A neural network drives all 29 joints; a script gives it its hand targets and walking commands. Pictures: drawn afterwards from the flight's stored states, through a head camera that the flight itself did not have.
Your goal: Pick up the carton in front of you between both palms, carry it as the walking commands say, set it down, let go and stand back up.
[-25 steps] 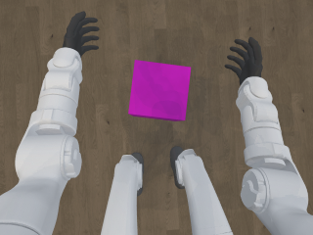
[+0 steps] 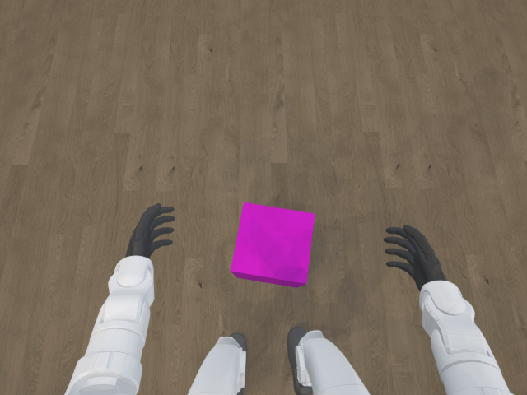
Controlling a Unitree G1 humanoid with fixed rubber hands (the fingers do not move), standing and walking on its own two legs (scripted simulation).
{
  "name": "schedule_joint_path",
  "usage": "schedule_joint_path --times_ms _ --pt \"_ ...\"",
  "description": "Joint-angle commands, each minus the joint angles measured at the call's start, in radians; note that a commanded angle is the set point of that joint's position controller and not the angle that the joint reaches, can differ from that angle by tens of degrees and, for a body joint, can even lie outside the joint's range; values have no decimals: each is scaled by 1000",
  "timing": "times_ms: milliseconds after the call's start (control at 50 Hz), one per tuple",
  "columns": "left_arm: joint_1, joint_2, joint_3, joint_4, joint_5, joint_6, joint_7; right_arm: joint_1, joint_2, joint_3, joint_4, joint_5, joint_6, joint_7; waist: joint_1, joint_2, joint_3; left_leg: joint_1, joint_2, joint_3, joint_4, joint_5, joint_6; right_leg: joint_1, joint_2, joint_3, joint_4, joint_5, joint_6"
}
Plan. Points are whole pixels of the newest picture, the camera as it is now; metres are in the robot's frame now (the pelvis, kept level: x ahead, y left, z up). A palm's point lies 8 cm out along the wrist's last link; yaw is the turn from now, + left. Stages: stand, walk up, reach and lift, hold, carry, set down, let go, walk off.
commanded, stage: let go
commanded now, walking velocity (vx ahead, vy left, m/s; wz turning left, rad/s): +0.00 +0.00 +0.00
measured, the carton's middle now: (272, 248) +0.40 -0.02 -0.61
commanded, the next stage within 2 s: stand in 0.82 s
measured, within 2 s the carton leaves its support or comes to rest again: neither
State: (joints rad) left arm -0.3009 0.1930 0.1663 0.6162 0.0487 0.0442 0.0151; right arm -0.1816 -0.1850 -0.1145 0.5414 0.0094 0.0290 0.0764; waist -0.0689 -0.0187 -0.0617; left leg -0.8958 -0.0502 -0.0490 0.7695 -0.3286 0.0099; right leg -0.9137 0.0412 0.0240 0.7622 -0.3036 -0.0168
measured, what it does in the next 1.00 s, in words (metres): stands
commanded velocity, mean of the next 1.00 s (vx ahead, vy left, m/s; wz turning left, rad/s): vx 0.00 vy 0.00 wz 0.00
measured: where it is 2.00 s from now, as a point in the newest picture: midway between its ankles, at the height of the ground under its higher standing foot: (268, 377)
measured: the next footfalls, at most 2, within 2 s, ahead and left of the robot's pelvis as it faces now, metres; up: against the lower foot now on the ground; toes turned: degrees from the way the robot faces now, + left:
none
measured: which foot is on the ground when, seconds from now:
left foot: down 0.00-1.00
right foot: down 0.00-1.00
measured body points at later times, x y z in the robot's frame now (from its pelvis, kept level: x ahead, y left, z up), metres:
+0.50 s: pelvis +0.03 +0.01 +0.04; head +0.05 +0.01 +0.49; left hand +0.21 +0.24 -0.03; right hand +0.20 -0.23 -0.03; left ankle +0.00 +0.11 -0.70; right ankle +0.01 -0.10 -0.70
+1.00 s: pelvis +0.02 +0.00 +0.04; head +0.03 -0.01 +0.49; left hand +0.17 +0.28 -0.05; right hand +0.18 -0.28 -0.05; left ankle +0.00 +0.11 -0.70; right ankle +0.01 -0.10 -0.70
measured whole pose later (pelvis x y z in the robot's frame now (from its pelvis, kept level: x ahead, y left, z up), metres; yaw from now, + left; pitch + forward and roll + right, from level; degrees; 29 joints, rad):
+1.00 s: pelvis +0.02 +0.00 +0.04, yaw -1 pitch -1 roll +0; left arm 0.22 0.30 0.06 0.64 0.05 0.03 0.01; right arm 0.20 -0.31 -0.05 0.61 -0.04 0.05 -0.01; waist 0.00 0.02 0.02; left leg -0.18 -0.03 -0.04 0.52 -0.32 0.01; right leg -0.20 0.05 0.03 0.51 -0.29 -0.02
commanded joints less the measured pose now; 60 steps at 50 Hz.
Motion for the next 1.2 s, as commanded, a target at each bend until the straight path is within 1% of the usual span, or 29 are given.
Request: schedule_joint_path --times_ms 0,100,160,220,280,360,400,520,560,640,660,680,800,820,840,860,880,900,980,1020,1080,1180 --pt "44 83 -1 -97 -7 -40 -8 98 -72 8 -107 16 -33 -7 6 17 -469 288 9 7 -115 281 -11 546 -31 42 -78 469 41" --pt "227 91 -26 -124 -17 -70 -16 271 -79 41 -168 24 -54 -18 15 5 -390 411 12 -1 -198 378 -9 690 -39 55 -149 608 43" --pt "321 94 -41 -150 -21 -78 -20 343 -88 55 -193 26 -58 -18 27 17 -329 503 16 -1 -250 433 -14 743 -36 55 -204 627 44" --pt "398 96 -56 -179 -30 -73 -29 382 -101 62 -205 29 -53 -16 41 40 -240 618 23 -3 -302 456 -17 758 -25 44 -271 563 44" --pt "461 99 -71 -206 -40 -58 -42 406 -112 61 -205 25 -38 -11 56 59 -146 702 29 -3 -345 444 -21 759 -14 27 -320 470 39" --pt "488 98 -92 -239 -53 -21 -62 389 -123 54 -200 13 -2 -4 63 50 -28 736 34 3 -383 355 -25 773 -5 8 -356 330 30" --pt "492 99 -100 -257 -58 -1 -71 382 -123 52 -202 5 20 -3 63 39 13 742 36 6 -394 312 -23 788 -2 2 -364 283 27" --pt "478 107 -110 -284 -55 53 -87 385 -128 39 -198 -21 76 -6 53 4 101 745 36 16 -409 224 -14 826 -3 -2 -372 218 25" --pt "470 110 -107 -289 -49 66 -89 382 -127 36 -200 -26 90 -5 53 5 120 744 38 17 -411 201 -12 837 -4 -3 -372 202 25" --pt "468 111 -99 -296 -36 86 -89 372 -125 33 -213 -28 108 -1 62 26 140 745 40 16 -414 185 -9 867 -6 -5 -368 192 22" --pt "518 122 -89 -246 -54 56 -71 309 -150 29 -269 -44 159 -25 63 10 79 792 44 16 -377 251 -8 844 21 -15 -336 166 26" --pt "512 116 -95 -256 -51 52 -63 335 -146 46 -257 -35 178 -35 69 30 93 786 46 12 -370 262 -8 836 17 -13 -332 159 22" --pt "474 117 -104 -264 -48 64 -55 331 -128 64 -271 -31 215 -54 70 39 140 759 42 22 -373 207 -1 816 9 -2 -336 138 23" --pt "502 234 -64 -133 -13 28 -17 296 -234 30 -130 -42 119 -95 92 92 148 628 66 -18 -341 69 -24 682 -64 46 -344 106 37" --pt "516 263 -62 -118 -1 7 -2 325 -223 28 -109 -48 72 -106 80 65 135 659 72 -26 -340 28 -20 669 -82 75 -359 49 24" --pt "498 257 -68 -107 6 -6 0 335 -221 33 -83 -54 43 -104 69 47 123 672 78 -38 -338 -12 -16 631 -88 94 -375 -24 18" --pt "485 251 -69 -98 8 -17 0 338 -223 33 -59 -55 22 -101 64 35 110 689 83 -50 -340 -25 -11 615 -90 103 -386 -62 14" --pt "474 239 -71 -88 7 -24 2 335 -223 34 -40 -55 7 -99 62 33 100 692 89 -60 -342 -21 -6 615 -87 102 -384 -60 13" --pt "467 237 -76 -36 -4 -43 -4 313 -243 40 23 -50 -22 -90 71 23 31 717 105 -72 -337 167 -2 691 -92 94 -352 160 11" --pt "473 248 -77 -13 -8 -48 -2 321 -255 42 53 -49 -29 -93 70 11 5 739 107 -69 -326 246 -3 714 -98 95 -343 238 9" --pt "474 267 -80 20 -11 -51 3 325 -276 45 95 -48 -36 -99 69 9 -8 754 113 -69 -324 299 -2 733 -105 98 -340 287 6" --pt "470 290 -84 72 -16 -53 8 323 -296 53 152 -47 -41 -103 70 12 1 758 119 -74 -333 334 -2 753 -114 104 -345 321 3"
